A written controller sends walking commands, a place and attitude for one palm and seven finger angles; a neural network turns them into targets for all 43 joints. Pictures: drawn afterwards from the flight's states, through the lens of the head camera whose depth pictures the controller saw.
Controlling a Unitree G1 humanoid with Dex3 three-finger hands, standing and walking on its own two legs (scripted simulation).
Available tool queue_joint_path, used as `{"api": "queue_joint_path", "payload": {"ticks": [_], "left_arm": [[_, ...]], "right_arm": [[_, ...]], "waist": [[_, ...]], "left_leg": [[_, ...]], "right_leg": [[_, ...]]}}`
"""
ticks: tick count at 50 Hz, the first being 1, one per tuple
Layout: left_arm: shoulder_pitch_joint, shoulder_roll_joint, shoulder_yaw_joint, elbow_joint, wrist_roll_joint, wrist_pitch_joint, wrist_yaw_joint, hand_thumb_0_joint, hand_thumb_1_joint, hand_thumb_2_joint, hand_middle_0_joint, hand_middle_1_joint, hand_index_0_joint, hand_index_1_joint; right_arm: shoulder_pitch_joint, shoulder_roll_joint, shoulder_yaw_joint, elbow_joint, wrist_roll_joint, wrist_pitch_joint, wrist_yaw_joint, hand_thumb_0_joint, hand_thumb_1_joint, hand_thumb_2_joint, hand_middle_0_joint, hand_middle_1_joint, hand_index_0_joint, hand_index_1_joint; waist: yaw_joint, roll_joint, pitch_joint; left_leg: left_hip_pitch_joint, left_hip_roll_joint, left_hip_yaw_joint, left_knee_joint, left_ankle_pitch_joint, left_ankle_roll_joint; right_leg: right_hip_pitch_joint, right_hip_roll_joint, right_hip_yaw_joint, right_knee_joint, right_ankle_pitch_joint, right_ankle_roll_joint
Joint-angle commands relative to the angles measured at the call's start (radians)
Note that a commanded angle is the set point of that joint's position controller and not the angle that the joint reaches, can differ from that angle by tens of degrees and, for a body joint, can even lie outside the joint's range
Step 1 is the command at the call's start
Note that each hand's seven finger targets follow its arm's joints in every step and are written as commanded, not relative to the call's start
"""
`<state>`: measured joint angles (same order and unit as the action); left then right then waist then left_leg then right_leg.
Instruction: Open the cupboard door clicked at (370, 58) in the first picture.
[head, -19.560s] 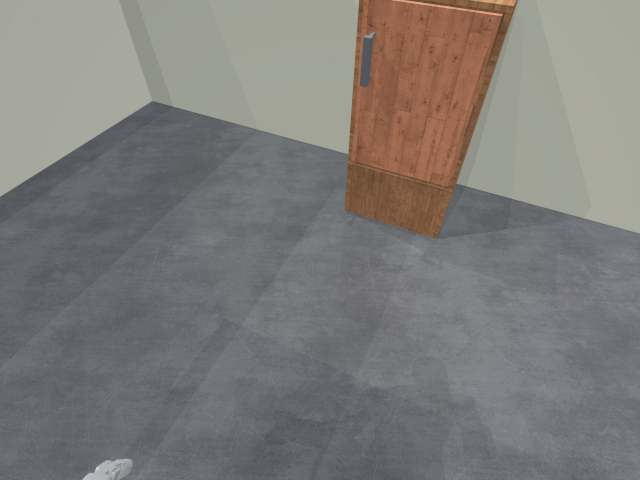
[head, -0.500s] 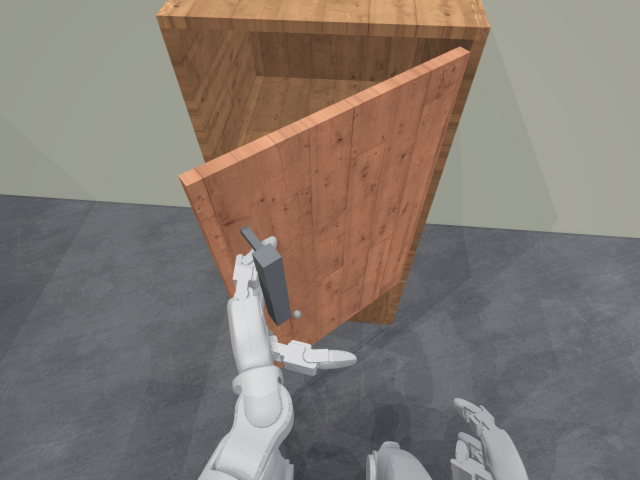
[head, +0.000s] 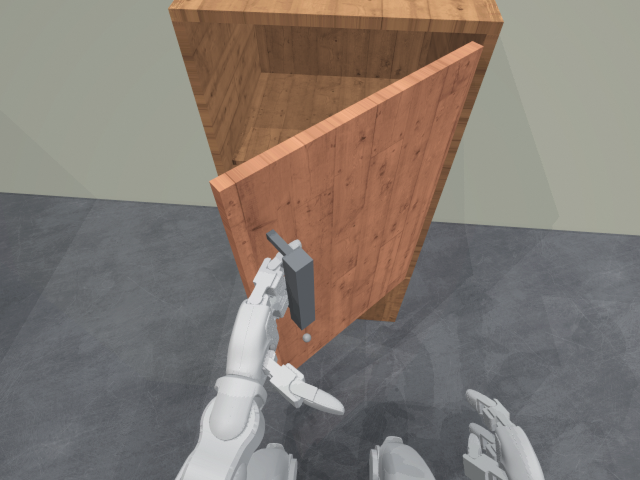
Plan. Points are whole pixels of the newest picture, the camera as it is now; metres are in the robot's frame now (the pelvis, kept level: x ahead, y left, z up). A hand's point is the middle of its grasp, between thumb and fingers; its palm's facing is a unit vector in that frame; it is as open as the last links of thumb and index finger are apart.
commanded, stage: slide the hand sideways off the handle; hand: left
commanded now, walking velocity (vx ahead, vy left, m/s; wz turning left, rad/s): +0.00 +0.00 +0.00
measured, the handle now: (290, 281) +0.35 +0.06 +0.04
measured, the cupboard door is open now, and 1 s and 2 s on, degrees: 46 45 45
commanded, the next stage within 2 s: draw the hand back to the body in 0.80 s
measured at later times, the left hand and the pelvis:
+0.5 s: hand (264, 368) +0.24 +0.08 +0.04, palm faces -0.14 -0.99 +0.00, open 16.1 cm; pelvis +0.02 +0.00 -0.01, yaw +0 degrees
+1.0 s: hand (233, 394) +0.21 +0.10 +0.05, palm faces -0.13 -0.99 -0.02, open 16.3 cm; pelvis +0.01 -0.01 -0.02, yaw +0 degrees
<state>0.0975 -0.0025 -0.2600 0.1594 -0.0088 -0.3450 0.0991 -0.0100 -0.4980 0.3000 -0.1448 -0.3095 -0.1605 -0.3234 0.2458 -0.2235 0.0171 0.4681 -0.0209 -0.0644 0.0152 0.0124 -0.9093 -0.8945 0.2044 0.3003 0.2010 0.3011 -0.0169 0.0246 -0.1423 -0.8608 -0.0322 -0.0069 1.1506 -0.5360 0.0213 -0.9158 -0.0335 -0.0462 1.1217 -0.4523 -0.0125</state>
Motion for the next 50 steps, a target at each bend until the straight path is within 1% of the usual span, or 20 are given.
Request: {"api": "queue_joint_path", "payload": {"ticks": [1, 2, 7, 10, 12, 16, 19, 22, 24, 27, 29, 31, 34, 36, 38, 42, 44, 45, 47, 50], "left_arm": [[-0.078, 0.023, 0.017, -0.283, 0.043, -0.083, 0.014, 0.0, -0.5, 0.3, -0.15, -0.3, -0.15, -0.3], [-0.033, 0.047, 0.04, -0.287, 0.047, -0.078, 0.012, 0.0, -0.5, 0.3, -0.15, -0.3, -0.15, -0.3], [0.045, 0.026, 0.01, -0.402, 0.019, -0.06, -0.019, 0.0, -0.5, 0.3, -0.15, -0.3, -0.15, -0.3], [0.088, 0.018, -0.005, -0.443, 0.002, -0.055, -0.034, 0.0, -0.5, 0.3, -0.15, -0.3, -0.15, -0.3], [0.102, 0.036, 0.009, -0.444, 0.001, -0.054, -0.037, 0.0, -0.5, 0.3, -0.15, -0.3, -0.15, -0.3], [0.168, 0.083, 0.057, -0.456, -0.001, -0.063, -0.062, 0.0, -0.5, 0.3, -0.15, -0.3, -0.15, -0.3], [0.227, 0.098, 0.078, -0.485, -0.011, -0.061, -0.086, 0.0, -0.5, 0.3, -0.15, -0.3, -0.15, -0.3], [0.304, 0.142, 0.138, -0.497, -0.034, -0.05, -0.105, 0.0, -0.5, 0.3, -0.15, -0.3, -0.15, -0.3], [0.339, 0.137, 0.143, -0.529, -0.05, -0.048, -0.119, 0.0, -0.5, 0.3, -0.15, -0.3, -0.15, -0.3], [0.412, 0.145, 0.169, -0.531, -0.078, -0.046, -0.14, 0.0, -0.5, 0.3, -0.15, -0.3, -0.15, -0.3], [0.402, 0.147, 0.168, -0.55, -0.087, -0.054, -0.153, 0.0, -0.5, 0.3, -0.15, -0.3, -0.15, -0.3], [0.408, 0.16, 0.182, -0.564, -0.091, -0.07, -0.165, 0.0, -0.5, 0.3, -0.15, -0.3, -0.15, -0.3], [0.444, 0.181, 0.194, -0.585, -0.103, -0.099, -0.196, 0.0, -0.5, 0.3, -0.15, -0.3, -0.15, -0.3], [0.454, 0.177, 0.176, -0.616, -0.116, -0.114, -0.227, 0.0, -0.5, 0.3, -0.15, -0.3, -0.15, -0.3], [0.46, 0.201, 0.197, -0.613, -0.129, -0.114, -0.251, 0.0, -0.5, 0.3, -0.15, -0.3, -0.15, -0.3], [0.412, 0.189, 0.17, -0.618, -0.135, -0.094, -0.27, 0.0, -0.5, 0.3, -0.15, -0.3, -0.15, -0.3], [0.436, 0.194, 0.186, -0.615, -0.136, -0.078, -0.258, 0.0, -0.5, 0.3, -0.15, -0.3, -0.15, -0.3], [0.428, 0.195, 0.184, -0.622, -0.133, -0.07, -0.251, 0.0, -0.5, 0.3, -0.15, -0.3, -0.15, -0.3], [0.432, 0.263, 0.248, -0.687, -0.128, -0.051, -0.226, 0.0, -0.5, 0.3, -0.15, -0.3, -0.15, -0.3], [0.451, 0.284, 0.285, -0.763, -0.138, -0.015, -0.2, 0.0, -0.5, 0.3, -0.15, -0.3, -0.15, -0.3]], "right_arm": [[-0.069, -0.091, -0.045, -0.184, 0.001, -0.036, 0.005, 0.0, -0.9, -0.9, 0.2, 0.3, 0.2, 0.3], [-0.066, -0.094, -0.047, -0.188, 0.001, -0.03, 0.003, 0.0, -0.9, -0.9, 0.2, 0.3, 0.2, 0.3], [-0.071, -0.089, -0.042, -0.219, 0.012, -0.021, -0.004, 0.0, -0.9, -0.9, 0.2, 0.3, 0.2, 0.3], [-0.063, -0.089, -0.04, -0.224, 0.013, -0.025, -0.01, 0.0, -0.9, -0.9, 0.2, 0.3, 0.2, 0.3], [-0.057, -0.089, -0.038, -0.219, 0.013, -0.029, -0.017, 0.0, -0.9, -0.9, 0.2, 0.3, 0.2, 0.3], [-0.051, -0.092, -0.041, -0.222, 0.008, -0.032, -0.024, 0.0, -0.9, -0.9, 0.2, 0.3, 0.2, 0.3], [-0.047, -0.087, -0.041, -0.229, 0.009, -0.032, -0.024, 0.0, -0.9, -0.9, 0.2, 0.3, 0.2, 0.3], [-0.048, -0.089, -0.043, -0.238, 0.013, -0.028, -0.029, 0.0, -0.9, -0.9, 0.2, 0.3, 0.2, 0.3], [-0.046, -0.086, -0.045, -0.243, 0.017, -0.028, -0.029, 0.0, -0.9, -0.9, 0.2, 0.3, 0.2, 0.3], [-0.044, -0.086, -0.046, -0.248, 0.02, -0.028, -0.032, 0.0, -0.9, -0.9, 0.2, 0.3, 0.2, 0.3], [-0.041, -0.089, -0.047, -0.249, 0.021, -0.031, -0.035, 0.0, -0.9, -0.9, 0.2, 0.3, 0.2, 0.3], [-0.042, -0.091, -0.05, -0.248, 0.021, -0.037, -0.037, 0.0, -0.9, -0.9, 0.2, 0.3, 0.2, 0.3], [-0.037, -0.096, -0.056, -0.246, 0.02, -0.046, -0.039, 0.0, -0.9, -0.9, 0.2, 0.3, 0.2, 0.3], [-0.037, -0.099, -0.057, -0.249, 0.022, -0.054, -0.039, 0.0, -0.9, -0.9, 0.2, 0.3, 0.2, 0.3], [-0.037, -0.101, -0.058, -0.246, 0.023, -0.057, -0.042, 0.0, -0.9, -0.9, 0.2, 0.3, 0.2, 0.3], [-0.04, -0.112, -0.056, -0.255, 0.028, -0.067, -0.049, 0.0, -0.9, -0.9, 0.2, 0.3, 0.2, 0.3], [-0.039, -0.111, -0.057, -0.261, 0.029, -0.069, -0.049, 0.0, -0.9, -0.9, 0.2, 0.3, 0.2, 0.3], [-0.038, -0.112, -0.057, -0.267, 0.029, -0.069, -0.051, 0.0, -0.9, -0.9, 0.2, 0.3, 0.2, 0.3], [-0.038, -0.111, -0.057, -0.282, 0.029, -0.059, -0.056, 0.0, -0.9, -0.9, 0.2, 0.3, 0.2, 0.3], [-0.03, -0.099, -0.052, -0.297, 0.039, -0.05, -0.063, 0.0, -0.9, -0.9, 0.2, 0.3, 0.2, 0.3]], "waist": [[0.015, -0.064, -0.235], [0.022, -0.083, -0.244], [0.014, -0.044, -0.242], [-0.006, -0.061, -0.225], [-0.012, -0.083, -0.204], [-0.004, -0.092, -0.211], [0.012, -0.038, -0.23], [0.028, -0.049, -0.25], [0.029, -0.038, -0.259], [0.028, -0.08, -0.249], [0.013, -0.072, -0.221], [0.013, -0.049, -0.212], [0.008, -0.057, -0.233], [0.003, -0.03, -0.243], [0.003, -0.026, -0.233], [-0.017, -0.028, -0.197], [-0.002, -0.023, -0.203], [-0.003, -0.035, -0.209], [0.024, -0.024, -0.256], [0.036, 0.0, -0.278]], "left_leg": [[0.049, -0.002, -0.027, -0.177, 0.122, -0.009], [0.047, 0.0, -0.028, -0.176, 0.137, -0.008], [0.072, 0.003, -0.032, -0.181, 0.152, -0.01], [0.076, 0.007, -0.042, -0.172, 0.158, -0.011], [0.058, 0.007, -0.048, -0.163, 0.154, -0.009], [0.035, 0.003, -0.043, -0.141, 0.163, -0.01], [0.042, 0.0, -0.039, -0.136, 0.198, -0.015], [0.033, -0.001, -0.033, -0.129, 0.221, -0.013], [0.039, -0.001, -0.03, -0.125, 0.245, -0.015], [0.019, -0.001, -0.029, -0.115, 0.261, -0.012], [0.008, -0.001, -0.028, -0.107, 0.239, -0.013], [0.0, -0.002, -0.03, -0.1, 0.223, -0.014], [-0.008, 0.0, -0.032, -0.078, 0.238, -0.013], [-0.01, -0.002, -0.03, -0.069, 0.228, -0.011], [-0.025, -0.002, -0.032, -0.063, 0.216, -0.011], [-0.041, -0.001, -0.04, -0.051, 0.175, -0.006], [-0.041, -0.002, -0.04, -0.059, 0.15, -0.009], [-0.04, -0.001, -0.041, -0.058, 0.147, -0.009], [-0.017, -0.002, -0.035, -0.081, 0.162, -0.006], [0.041, -0.007, -0.028, -0.126, 0.183, -0.005]], "right_leg": [[0.203, 0.016, 0.019, -0.149, 0.067, -0.037], [0.217, 0.02, 0.018, -0.147, 0.081, -0.039], [0.222, 0.025, 0.01, -0.145, 0.103, -0.038], [0.203, 0.028, 0.001, -0.139, 0.115, -0.031], [0.194, 0.03, 0.0, -0.136, 0.11, -0.03], [0.191, 0.029, 0.006, -0.12, 0.129, -0.028], [0.204, 0.027, 0.008, -0.104, 0.163, -0.032], [0.238, 0.031, 0.013, -0.105, 0.194, -0.032], [0.248, 0.031, 0.013, -0.1, 0.228, -0.03], [0.272, 0.035, 0.016, -0.103, 0.261, -0.027], [0.247, 0.034, 0.017, -0.104, 0.246, -0.022], [0.228, 0.035, 0.017, -0.095, 0.22, -0.024], [0.222, 0.034, 0.021, -0.08, 0.241, -0.023], [0.21, 0.033, 0.026, -0.078, 0.227, -0.022], [0.21, 0.033, 0.031, -0.08, 0.205, -0.023], [0.155, 0.036, 0.026, -0.082, 0.131, -0.023], [0.147, 0.036, 0.022, -0.083, 0.089, -0.023], [0.147, 0.036, 0.02, -0.083, 0.084, -0.022], [0.202, 0.037, 0.027, -0.097, 0.09, -0.025], [0.274, 0.038, 0.031, -0.135, 0.12, -0.023]]}}
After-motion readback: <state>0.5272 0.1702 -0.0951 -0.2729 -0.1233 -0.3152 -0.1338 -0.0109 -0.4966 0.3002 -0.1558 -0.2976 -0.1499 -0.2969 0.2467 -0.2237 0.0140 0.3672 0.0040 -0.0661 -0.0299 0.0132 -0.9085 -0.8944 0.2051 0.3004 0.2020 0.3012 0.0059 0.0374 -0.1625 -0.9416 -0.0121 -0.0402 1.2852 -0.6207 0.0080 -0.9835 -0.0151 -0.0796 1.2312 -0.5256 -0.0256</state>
